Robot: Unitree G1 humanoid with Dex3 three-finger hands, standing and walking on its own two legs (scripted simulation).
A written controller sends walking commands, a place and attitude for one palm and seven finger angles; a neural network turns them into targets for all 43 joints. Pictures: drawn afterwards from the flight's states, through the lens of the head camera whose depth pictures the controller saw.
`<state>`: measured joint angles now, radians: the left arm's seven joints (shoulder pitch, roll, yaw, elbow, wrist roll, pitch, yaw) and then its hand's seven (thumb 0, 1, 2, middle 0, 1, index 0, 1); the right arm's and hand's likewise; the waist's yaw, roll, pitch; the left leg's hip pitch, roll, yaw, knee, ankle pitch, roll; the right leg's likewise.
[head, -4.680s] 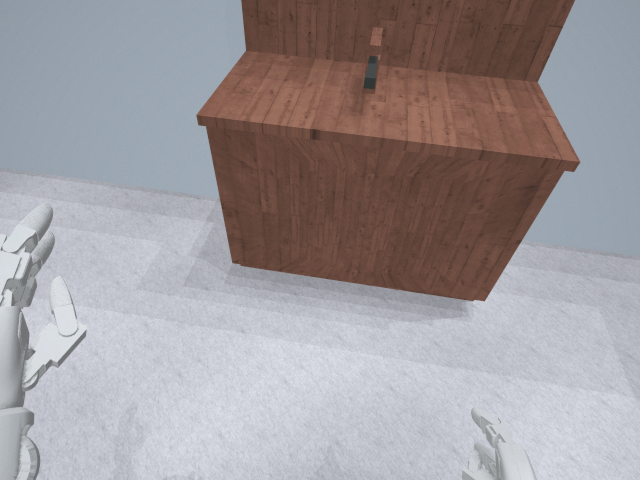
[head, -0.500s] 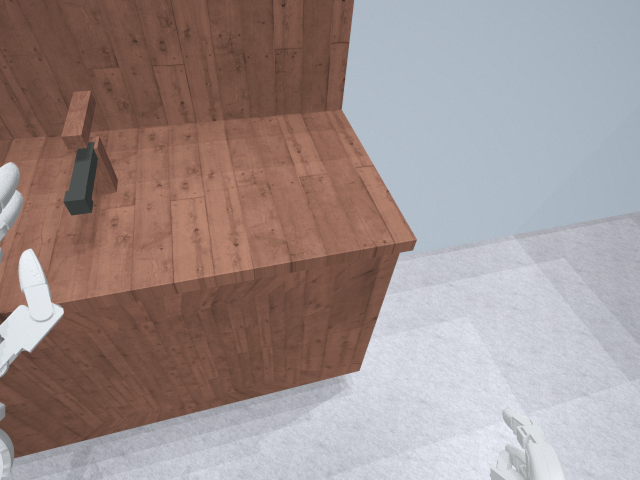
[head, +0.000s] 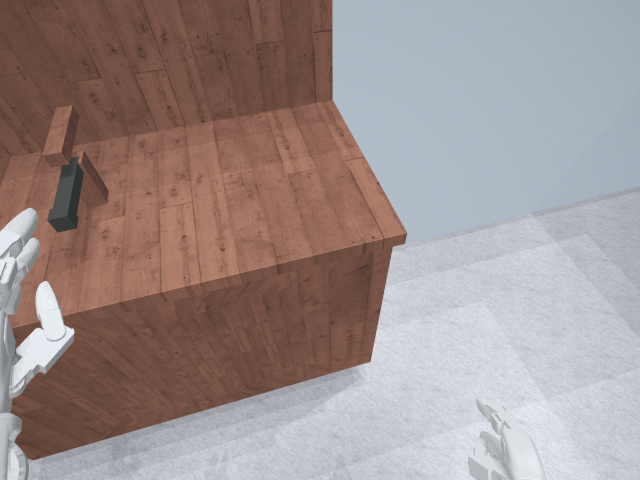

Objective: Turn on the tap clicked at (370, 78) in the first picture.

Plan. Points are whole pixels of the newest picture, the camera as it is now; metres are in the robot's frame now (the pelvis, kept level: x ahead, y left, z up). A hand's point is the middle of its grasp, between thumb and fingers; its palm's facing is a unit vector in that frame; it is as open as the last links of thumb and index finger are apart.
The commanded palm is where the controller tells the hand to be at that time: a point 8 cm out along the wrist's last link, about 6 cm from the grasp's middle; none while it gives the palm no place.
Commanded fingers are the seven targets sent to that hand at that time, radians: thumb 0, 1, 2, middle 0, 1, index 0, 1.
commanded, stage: come to a stop and stand still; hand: left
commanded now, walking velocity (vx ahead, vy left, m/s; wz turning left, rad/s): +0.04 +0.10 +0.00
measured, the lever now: (63, 218) +0.46 +0.42 +0.04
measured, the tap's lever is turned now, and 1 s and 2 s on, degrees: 0 0 0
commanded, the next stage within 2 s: look again from close up in 0.82 s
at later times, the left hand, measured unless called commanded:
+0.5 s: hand (30, 380) +0.17 +0.25 +0.16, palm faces +0.42 -0.84 -0.36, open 7.4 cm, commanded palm +0.11 +0.28 +0.18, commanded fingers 0.00 0.90 0.90 -0.20 -0.30 -0.20 -0.30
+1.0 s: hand (1, 376) +0.17 +0.24 +0.20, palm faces +0.47 -0.79 -0.39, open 7.4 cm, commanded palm +0.07 +0.26 +0.18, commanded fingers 0.00 0.90 0.90 -0.20 -0.30 -0.20 -0.30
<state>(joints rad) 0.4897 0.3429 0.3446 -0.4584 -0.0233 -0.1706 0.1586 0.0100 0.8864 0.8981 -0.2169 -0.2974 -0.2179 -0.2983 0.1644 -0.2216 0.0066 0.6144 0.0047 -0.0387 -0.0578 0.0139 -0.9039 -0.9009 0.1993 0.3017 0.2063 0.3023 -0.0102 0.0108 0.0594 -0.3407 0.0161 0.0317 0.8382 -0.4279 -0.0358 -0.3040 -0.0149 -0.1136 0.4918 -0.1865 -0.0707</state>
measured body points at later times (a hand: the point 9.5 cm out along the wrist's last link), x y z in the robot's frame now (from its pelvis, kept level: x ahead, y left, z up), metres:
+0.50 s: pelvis -0.05 +0.01 +0.00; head -0.05 +0.01 +0.45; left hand +0.15 +0.29 +0.18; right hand +0.12 -0.18 -0.09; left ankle -0.04 +0.14 -0.74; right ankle -0.04 -0.09 -0.74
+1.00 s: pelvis -0.09 -0.02 +0.00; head -0.07 -0.02 +0.44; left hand +0.13 +0.28 +0.22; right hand +0.09 -0.25 -0.08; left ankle -0.06 +0.11 -0.74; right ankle -0.04 -0.08 -0.74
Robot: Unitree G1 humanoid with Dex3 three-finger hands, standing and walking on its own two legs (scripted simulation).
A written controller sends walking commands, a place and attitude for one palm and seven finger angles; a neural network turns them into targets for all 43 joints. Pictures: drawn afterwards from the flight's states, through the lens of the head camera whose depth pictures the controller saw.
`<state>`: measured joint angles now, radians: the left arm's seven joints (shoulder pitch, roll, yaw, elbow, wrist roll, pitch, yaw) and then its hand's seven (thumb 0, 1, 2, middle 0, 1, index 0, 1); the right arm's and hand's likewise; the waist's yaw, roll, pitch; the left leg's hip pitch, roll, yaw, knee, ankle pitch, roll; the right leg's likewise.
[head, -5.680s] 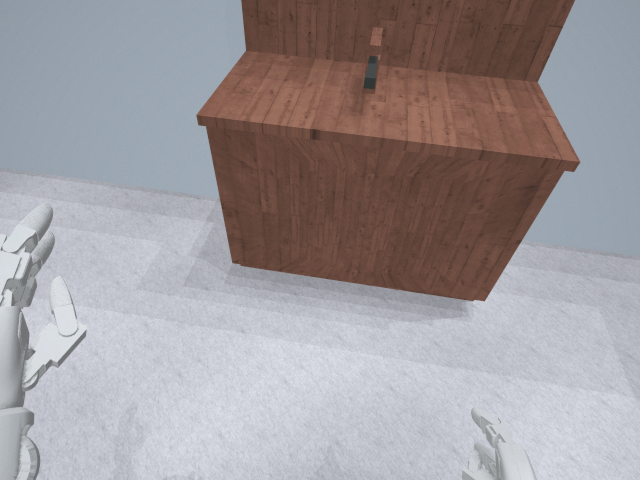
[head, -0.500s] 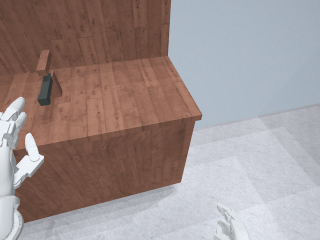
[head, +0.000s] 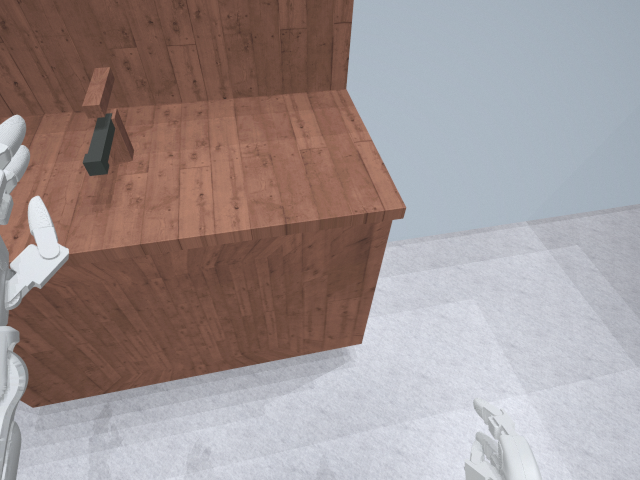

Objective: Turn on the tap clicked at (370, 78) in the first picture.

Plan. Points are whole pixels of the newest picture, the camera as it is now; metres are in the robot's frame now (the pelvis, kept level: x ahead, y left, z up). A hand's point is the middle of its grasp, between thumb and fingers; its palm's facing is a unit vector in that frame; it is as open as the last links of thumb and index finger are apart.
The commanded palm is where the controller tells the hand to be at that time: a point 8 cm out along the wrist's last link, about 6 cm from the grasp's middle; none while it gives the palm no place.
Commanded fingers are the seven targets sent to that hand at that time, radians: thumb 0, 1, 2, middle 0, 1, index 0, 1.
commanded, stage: look again from close up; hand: left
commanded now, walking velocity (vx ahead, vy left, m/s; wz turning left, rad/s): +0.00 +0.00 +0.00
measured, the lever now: (96, 164) +0.54 +0.44 +0.05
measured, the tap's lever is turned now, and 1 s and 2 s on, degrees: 0 0 0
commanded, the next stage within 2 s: shuffle to correct the standing spot in 0.22 s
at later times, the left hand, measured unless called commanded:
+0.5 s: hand (78, 250) +0.27 +0.27 +0.18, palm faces +0.36 -0.85 -0.37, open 7.4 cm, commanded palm +0.21 +0.31 +0.18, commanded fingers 0.00 0.90 0.90 -0.20 -0.30 -0.20 -0.30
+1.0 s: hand (62, 192) +0.35 +0.34 +0.17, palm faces +0.37 -0.81 -0.45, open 7.4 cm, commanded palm +0.30 +0.37 +0.18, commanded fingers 0.00 0.90 0.90 -0.20 -0.30 -0.20 -0.30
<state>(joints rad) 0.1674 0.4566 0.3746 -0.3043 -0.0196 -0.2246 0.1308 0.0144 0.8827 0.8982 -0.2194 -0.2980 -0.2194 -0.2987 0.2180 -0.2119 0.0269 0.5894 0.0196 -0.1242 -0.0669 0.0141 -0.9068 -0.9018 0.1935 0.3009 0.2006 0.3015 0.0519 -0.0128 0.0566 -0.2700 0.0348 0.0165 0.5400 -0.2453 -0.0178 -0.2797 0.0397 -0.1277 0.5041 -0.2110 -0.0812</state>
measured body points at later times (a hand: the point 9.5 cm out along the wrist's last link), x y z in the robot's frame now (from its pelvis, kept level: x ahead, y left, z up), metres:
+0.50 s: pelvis +0.03 +0.04 +0.00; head +0.06 +0.05 +0.45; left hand +0.24 +0.32 +0.20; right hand +0.18 -0.21 -0.08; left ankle +0.03 +0.13 -0.73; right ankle +0.05 -0.06 -0.73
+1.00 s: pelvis +0.13 +0.09 -0.01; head +0.17 +0.10 +0.44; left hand +0.32 +0.38 +0.20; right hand +0.29 -0.14 -0.10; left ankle +0.16 +0.22 -0.67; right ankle +0.14 -0.01 -0.73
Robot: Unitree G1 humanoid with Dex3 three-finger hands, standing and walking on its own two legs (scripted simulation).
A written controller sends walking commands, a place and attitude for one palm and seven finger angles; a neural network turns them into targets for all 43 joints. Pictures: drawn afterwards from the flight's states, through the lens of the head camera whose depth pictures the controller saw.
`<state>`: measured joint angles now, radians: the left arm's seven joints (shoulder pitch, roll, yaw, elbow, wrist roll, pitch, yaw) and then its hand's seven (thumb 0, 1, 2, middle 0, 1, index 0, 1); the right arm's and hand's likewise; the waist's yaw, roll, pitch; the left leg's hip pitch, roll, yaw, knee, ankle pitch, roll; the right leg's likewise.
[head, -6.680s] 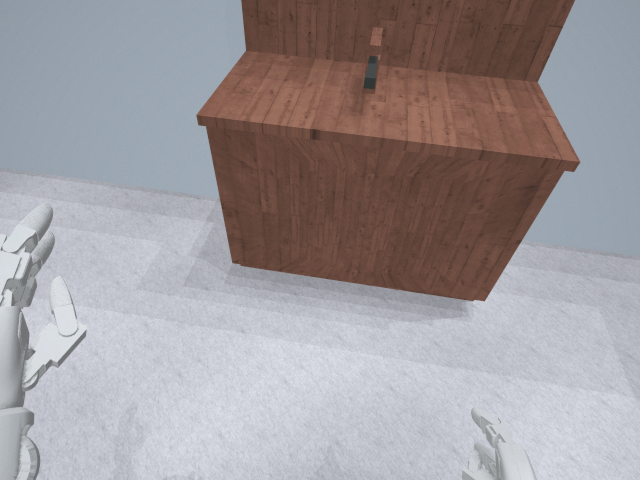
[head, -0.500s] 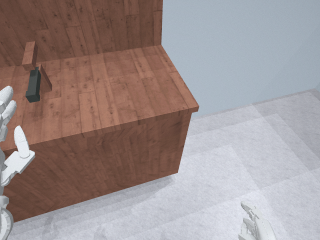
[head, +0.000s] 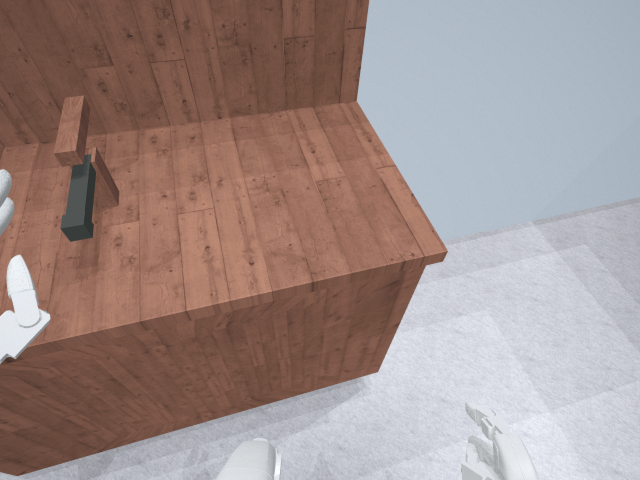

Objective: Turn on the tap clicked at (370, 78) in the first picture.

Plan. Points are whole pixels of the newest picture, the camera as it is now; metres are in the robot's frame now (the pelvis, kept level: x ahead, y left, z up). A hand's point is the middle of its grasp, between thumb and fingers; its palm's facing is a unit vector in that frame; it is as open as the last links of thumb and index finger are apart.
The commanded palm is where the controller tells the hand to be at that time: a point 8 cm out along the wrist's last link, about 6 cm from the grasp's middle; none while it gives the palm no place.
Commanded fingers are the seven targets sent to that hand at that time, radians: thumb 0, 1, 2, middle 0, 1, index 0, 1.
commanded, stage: shuffle to correct the standing spot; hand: left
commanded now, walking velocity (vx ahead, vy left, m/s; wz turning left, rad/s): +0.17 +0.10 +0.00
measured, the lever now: (77, 226) +0.39 +0.37 +0.06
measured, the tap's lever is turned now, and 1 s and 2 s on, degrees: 0 0 0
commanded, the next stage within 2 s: come to a stop and stand still in 0.14 s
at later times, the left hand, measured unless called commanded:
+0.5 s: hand (16, 215) +0.31 +0.33 +0.18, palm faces +0.44 -0.80 -0.41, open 7.4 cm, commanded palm +0.27 +0.36 +0.19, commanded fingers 0.00 0.90 0.90 -0.20 -0.30 -0.20 -0.30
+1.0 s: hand out of the picture +0.32 +0.35 +0.24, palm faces +0.56 -0.71 -0.43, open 7.4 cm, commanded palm +0.24 +0.33 +0.19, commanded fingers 0.00 0.90 0.90 -0.20 -0.30 -0.20 -0.30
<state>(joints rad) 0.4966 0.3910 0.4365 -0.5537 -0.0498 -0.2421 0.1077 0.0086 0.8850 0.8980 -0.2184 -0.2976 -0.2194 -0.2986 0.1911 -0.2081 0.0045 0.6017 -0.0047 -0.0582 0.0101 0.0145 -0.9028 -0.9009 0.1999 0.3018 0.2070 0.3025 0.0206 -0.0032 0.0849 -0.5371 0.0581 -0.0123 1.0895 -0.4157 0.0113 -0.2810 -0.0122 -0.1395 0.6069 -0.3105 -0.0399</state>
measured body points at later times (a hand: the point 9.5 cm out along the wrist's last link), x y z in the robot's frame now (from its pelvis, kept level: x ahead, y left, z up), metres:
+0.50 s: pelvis +0.10 +0.08 +0.01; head +0.13 +0.08 +0.46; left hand +0.28 +0.37 +0.20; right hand +0.28 -0.14 -0.08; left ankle +0.10 +0.18 -0.73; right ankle +0.07 -0.03 -0.72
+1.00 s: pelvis +0.08 +0.05 +0.01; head +0.10 +0.05 +0.46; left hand +0.28 +0.39 +0.26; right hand +0.26 -0.19 -0.06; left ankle +0.10 +0.18 -0.72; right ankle +0.09 -0.02 -0.73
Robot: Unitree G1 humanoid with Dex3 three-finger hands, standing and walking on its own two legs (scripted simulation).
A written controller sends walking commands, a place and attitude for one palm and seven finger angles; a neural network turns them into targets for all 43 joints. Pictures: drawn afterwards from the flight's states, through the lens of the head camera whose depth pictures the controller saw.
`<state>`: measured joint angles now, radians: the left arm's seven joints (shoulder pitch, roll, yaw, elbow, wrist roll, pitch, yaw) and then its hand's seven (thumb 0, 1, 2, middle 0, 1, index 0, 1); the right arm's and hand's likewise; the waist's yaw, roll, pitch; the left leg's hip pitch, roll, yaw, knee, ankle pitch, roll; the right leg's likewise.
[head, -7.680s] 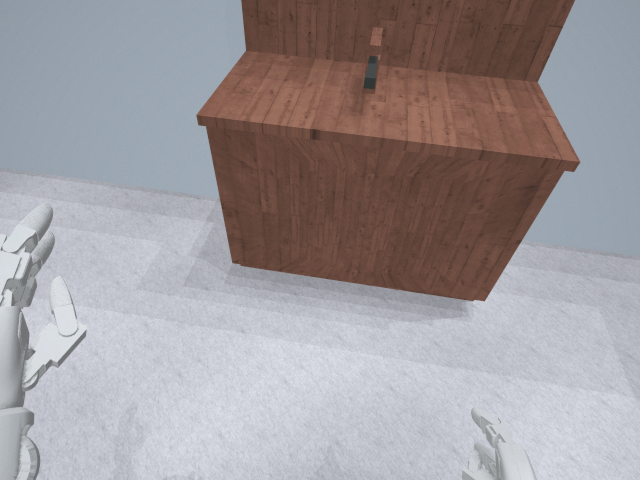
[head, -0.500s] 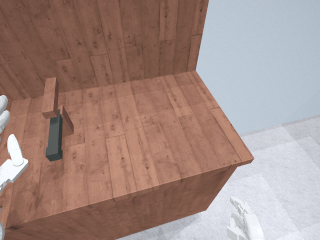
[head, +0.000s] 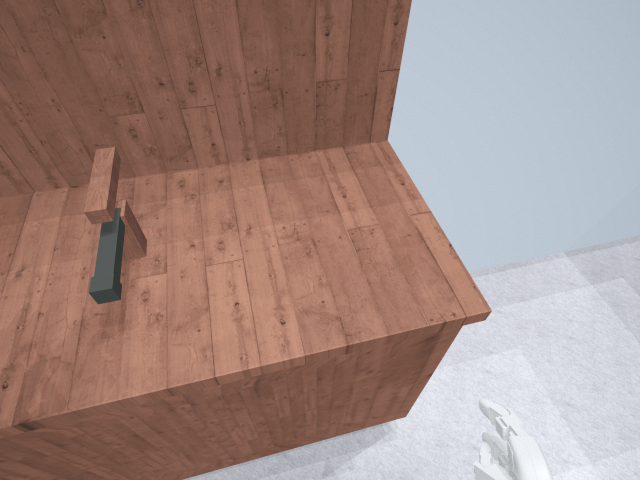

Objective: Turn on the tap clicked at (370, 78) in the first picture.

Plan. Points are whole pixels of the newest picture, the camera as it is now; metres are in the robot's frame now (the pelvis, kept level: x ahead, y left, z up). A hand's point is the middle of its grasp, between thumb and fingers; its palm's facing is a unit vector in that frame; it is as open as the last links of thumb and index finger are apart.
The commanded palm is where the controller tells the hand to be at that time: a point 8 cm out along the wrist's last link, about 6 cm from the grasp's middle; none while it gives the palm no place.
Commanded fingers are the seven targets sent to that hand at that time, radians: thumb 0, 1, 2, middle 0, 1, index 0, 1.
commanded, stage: come to a stop and stand still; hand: left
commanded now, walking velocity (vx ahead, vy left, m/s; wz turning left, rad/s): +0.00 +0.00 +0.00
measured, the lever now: (106, 288) +0.31 +0.32 +0.04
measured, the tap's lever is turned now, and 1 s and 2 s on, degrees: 0 0 0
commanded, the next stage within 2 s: look again from close up in 0.94 s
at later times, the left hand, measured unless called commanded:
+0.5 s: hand out of the picture +0.14 +0.31 +0.18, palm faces +0.50 -0.83 -0.25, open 7.4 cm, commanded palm +0.09 +0.33 +0.18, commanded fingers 0.00 0.90 0.90 -0.20 -0.30 -0.20 -0.30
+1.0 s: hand out of the picture +0.12 +0.33 +0.16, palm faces +0.50 -0.81 -0.30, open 7.4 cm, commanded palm +0.07 +0.34 +0.18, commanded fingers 0.00 0.90 0.90 -0.20 -0.30 -0.20 -0.30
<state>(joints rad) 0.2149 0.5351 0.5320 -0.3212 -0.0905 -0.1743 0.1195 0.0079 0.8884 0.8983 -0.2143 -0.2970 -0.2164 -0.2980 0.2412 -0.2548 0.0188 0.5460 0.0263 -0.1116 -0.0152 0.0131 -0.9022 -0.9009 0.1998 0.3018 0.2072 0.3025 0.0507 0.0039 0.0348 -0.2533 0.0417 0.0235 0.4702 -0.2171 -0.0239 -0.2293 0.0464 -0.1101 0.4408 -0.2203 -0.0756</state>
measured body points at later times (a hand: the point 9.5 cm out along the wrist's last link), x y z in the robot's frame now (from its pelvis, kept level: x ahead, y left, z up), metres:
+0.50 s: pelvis -0.06 +0.04 +0.00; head -0.07 +0.06 +0.45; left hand +0.11 +0.35 +0.19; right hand +0.12 -0.17 -0.07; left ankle +0.02 +0.13 -0.74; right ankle +0.01 -0.06 -0.73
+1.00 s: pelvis -0.08 +0.06 -0.01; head -0.07 +0.08 +0.44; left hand +0.08 +0.37 +0.18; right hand +0.12 -0.16 -0.07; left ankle +0.02 +0.14 -0.74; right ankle +0.01 -0.06 -0.74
